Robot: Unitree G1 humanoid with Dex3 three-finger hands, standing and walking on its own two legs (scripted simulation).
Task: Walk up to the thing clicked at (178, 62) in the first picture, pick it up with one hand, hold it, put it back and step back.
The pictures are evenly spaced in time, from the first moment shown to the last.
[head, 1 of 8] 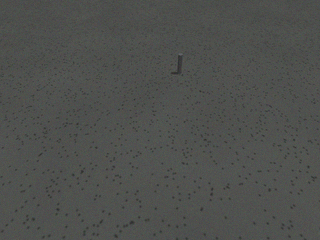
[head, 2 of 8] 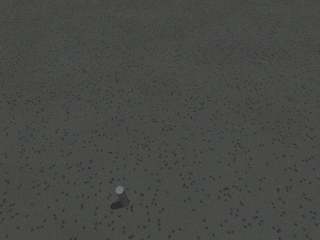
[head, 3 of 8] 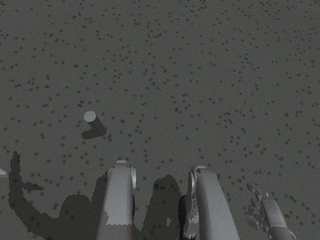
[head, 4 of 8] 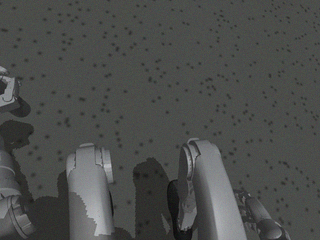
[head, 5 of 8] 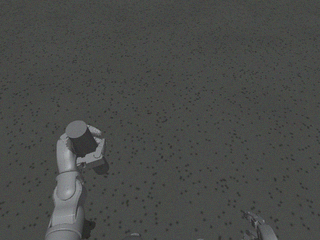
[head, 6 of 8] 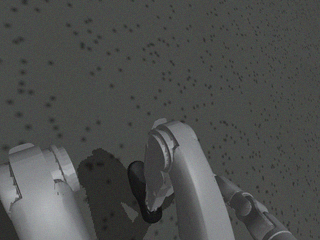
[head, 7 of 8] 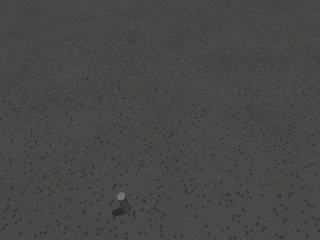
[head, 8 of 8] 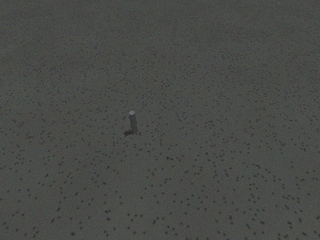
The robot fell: no
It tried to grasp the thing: yes
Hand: left
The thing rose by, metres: 0.65
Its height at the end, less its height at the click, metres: +0.00
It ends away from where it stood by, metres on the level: 0.01
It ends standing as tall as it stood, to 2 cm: yes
